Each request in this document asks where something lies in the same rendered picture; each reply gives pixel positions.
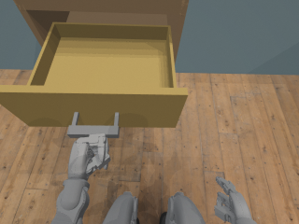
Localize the left robot shin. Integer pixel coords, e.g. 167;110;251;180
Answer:
123;191;136;224

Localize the robot shin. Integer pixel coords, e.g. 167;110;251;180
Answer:
165;191;184;224
123;191;136;224

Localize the right robot shin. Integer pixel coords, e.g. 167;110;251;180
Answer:
165;191;184;224

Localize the right robot hand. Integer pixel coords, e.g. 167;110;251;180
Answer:
214;176;252;224

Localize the handle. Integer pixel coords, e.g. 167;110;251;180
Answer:
67;112;120;138

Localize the drawer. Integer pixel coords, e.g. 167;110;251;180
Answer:
0;21;189;128

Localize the cabinet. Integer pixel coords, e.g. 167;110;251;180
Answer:
13;0;189;64

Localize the left robot hand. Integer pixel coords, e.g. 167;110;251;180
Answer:
67;133;111;181

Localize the robot left forearm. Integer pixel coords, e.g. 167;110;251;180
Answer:
50;178;90;224

